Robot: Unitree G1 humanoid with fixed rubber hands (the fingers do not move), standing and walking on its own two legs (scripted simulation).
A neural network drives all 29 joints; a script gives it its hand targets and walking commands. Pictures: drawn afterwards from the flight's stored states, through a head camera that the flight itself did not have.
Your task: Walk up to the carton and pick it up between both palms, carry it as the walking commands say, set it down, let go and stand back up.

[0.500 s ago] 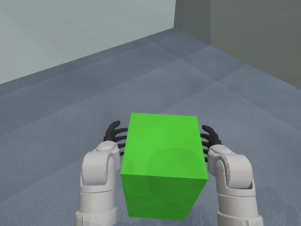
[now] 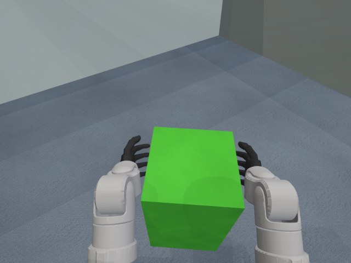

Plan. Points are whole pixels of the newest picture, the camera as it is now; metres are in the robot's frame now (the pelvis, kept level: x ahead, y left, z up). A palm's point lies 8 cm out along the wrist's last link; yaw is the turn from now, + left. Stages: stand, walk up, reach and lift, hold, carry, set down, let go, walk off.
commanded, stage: carry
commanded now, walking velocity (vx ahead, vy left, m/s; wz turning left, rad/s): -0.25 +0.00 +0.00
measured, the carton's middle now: (187, 194) +0.28 +0.01 +0.02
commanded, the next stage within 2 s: none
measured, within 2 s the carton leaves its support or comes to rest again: neither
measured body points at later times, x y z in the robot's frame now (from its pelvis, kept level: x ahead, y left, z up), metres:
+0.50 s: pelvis -0.15 -0.06 +0.01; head -0.15 -0.08 +0.46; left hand +0.15 +0.05 +0.09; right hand +0.13 -0.21 +0.07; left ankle -0.03 +0.07 -0.69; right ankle -0.15 -0.15 -0.73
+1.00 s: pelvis -0.34 -0.02 +0.01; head -0.33 -0.02 +0.46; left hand -0.06 +0.14 +0.07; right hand -0.04 -0.12 +0.07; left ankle -0.34 +0.10 -0.73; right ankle -0.28 -0.15 -0.66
